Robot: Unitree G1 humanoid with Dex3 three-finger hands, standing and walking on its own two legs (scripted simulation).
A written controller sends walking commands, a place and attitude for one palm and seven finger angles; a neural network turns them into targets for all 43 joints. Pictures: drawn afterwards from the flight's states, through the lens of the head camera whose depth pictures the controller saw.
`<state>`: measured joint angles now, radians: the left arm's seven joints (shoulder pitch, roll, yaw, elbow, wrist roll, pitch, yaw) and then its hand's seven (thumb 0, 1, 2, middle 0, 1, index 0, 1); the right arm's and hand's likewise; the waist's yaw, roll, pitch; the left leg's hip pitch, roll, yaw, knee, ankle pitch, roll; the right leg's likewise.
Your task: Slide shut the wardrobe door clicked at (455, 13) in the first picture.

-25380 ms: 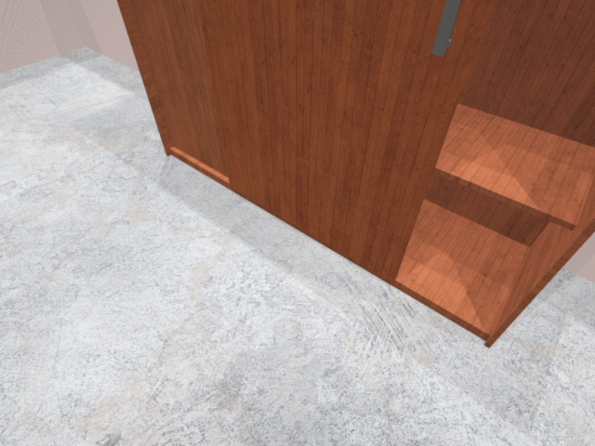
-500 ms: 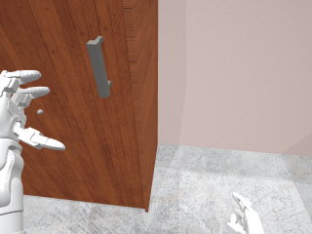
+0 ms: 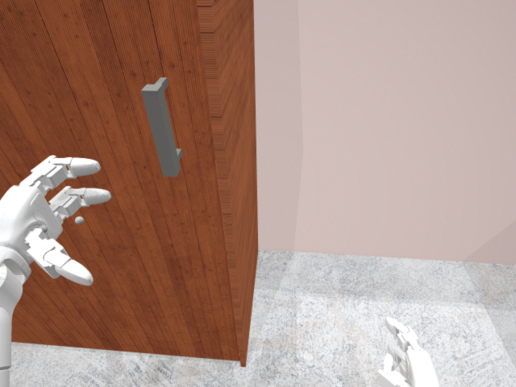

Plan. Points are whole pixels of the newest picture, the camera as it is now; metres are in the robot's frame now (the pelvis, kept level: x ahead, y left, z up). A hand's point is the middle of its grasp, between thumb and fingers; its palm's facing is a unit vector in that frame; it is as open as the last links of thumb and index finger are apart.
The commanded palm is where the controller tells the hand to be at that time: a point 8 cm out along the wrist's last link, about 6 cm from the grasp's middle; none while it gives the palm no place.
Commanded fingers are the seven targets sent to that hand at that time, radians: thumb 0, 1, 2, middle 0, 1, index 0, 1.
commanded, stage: draw the hand back to the body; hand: left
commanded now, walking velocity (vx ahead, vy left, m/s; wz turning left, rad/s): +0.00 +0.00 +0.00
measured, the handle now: (167, 127) +0.41 +0.20 +0.24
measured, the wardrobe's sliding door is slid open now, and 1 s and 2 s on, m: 0.00 0.00 0.00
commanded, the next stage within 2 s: step back with the hand held close in 1.30 s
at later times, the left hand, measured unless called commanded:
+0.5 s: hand (57, 247) +0.21 +0.28 +0.19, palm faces +0.52 -0.81 -0.28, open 13.0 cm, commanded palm +0.16 +0.30 +0.19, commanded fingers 0.00 0.17 0.55 -0.22 -0.73 -0.22 -0.73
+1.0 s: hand (73, 261) +0.20 +0.27 +0.16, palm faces +0.47 -0.80 -0.37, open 8.2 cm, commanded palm +0.16 +0.30 +0.18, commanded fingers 0.00 0.90 0.90 -0.20 -0.30 -0.20 -0.30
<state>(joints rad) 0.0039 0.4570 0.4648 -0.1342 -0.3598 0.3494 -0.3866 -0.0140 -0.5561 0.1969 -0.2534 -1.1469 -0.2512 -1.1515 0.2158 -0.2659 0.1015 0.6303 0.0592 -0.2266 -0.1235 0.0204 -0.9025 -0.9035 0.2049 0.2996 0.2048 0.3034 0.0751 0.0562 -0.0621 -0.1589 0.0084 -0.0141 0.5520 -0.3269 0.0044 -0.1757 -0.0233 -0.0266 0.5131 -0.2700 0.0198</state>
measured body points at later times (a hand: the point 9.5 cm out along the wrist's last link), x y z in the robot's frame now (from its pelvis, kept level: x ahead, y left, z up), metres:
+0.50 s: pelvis +0.00 +0.00 +0.00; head -0.03 -0.01 +0.45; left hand +0.17 +0.32 +0.20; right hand +0.18 -0.21 -0.07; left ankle -0.01 +0.12 -0.73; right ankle +0.01 -0.13 -0.73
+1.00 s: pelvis +0.01 +0.00 +0.01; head -0.02 -0.02 +0.46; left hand +0.17 +0.31 +0.18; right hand +0.20 -0.23 -0.07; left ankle -0.01 +0.12 -0.73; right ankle +0.01 -0.13 -0.73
